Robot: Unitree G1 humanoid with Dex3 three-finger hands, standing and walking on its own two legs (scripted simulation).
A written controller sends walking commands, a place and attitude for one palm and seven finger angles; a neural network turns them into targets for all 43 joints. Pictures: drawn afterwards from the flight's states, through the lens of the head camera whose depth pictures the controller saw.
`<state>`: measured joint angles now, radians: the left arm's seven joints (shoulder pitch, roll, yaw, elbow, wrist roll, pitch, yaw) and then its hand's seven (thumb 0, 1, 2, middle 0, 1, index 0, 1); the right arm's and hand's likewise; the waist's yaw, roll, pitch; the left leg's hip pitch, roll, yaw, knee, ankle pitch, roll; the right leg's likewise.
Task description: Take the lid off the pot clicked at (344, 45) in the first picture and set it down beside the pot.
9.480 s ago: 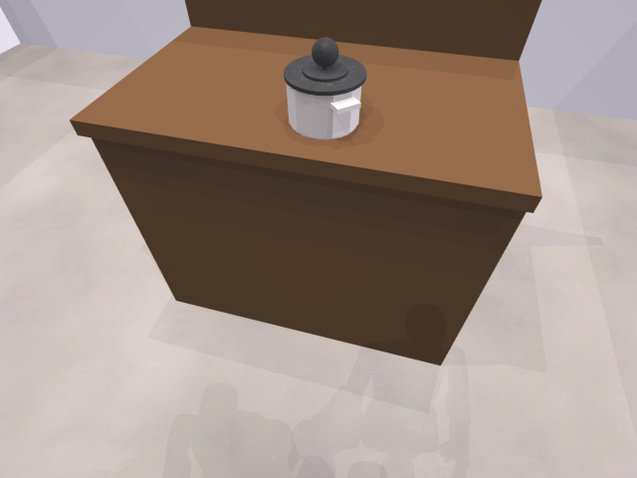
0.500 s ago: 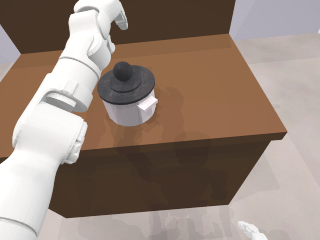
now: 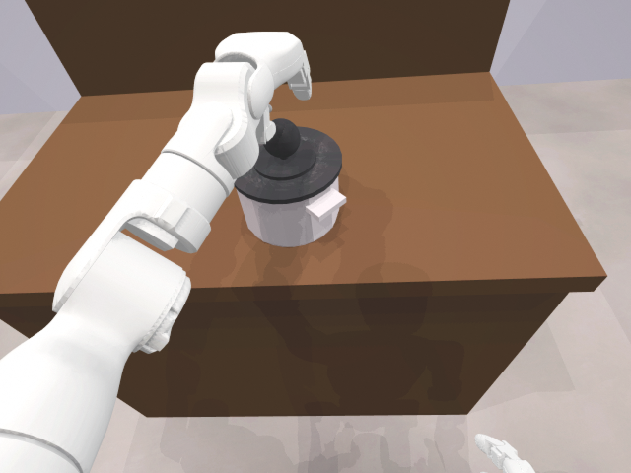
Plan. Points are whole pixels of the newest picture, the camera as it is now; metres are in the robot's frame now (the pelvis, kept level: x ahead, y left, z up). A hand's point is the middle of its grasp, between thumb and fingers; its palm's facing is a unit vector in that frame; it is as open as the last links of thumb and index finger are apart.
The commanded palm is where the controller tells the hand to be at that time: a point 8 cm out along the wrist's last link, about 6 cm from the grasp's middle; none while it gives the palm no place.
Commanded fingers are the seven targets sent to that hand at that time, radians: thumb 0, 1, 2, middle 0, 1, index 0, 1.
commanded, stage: move the open hand above the knob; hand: left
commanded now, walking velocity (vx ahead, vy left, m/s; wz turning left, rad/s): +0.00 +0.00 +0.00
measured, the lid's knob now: (281, 138) +0.52 +0.04 +0.16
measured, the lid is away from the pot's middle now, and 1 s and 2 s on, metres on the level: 0.00 0.00 0.00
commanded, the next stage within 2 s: lower the open fingers around the knob in 1.14 s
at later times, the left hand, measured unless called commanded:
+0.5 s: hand (267, 83) +0.49 +0.04 +0.25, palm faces -0.10 -0.06 -0.99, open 10.0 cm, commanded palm +0.46 +0.05 +0.31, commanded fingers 0.00 -0.41 1.74 -0.89 -0.08 -0.89 -0.08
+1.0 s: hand (262, 91) +0.47 +0.04 +0.26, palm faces -0.13 -0.04 -0.99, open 9.9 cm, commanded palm +0.46 +0.05 +0.31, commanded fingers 0.00 -0.41 1.74 -0.89 -0.08 -0.89 -0.08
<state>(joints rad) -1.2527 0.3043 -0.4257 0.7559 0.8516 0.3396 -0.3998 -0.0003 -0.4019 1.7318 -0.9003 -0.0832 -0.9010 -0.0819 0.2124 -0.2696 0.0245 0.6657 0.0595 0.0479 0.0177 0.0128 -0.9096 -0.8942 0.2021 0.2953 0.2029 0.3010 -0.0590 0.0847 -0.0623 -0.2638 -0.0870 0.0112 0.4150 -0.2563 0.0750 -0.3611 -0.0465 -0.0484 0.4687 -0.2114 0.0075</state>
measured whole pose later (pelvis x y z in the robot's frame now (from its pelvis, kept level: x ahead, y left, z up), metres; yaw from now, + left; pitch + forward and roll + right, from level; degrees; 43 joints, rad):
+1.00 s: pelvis -0.01 -0.01 +0.00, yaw -1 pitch +5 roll +1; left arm -1.34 0.32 -0.36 0.91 0.86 0.36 -0.38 0.00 -0.40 1.73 -0.90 -0.08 -0.90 -0.08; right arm 0.17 -0.26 0.05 0.68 0.07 0.05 -0.02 0.01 -0.91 -0.89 0.20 0.30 0.20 0.30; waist -0.07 0.07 -0.06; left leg -0.26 -0.07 0.02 0.40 -0.24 0.06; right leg -0.36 -0.03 -0.04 0.47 -0.20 -0.01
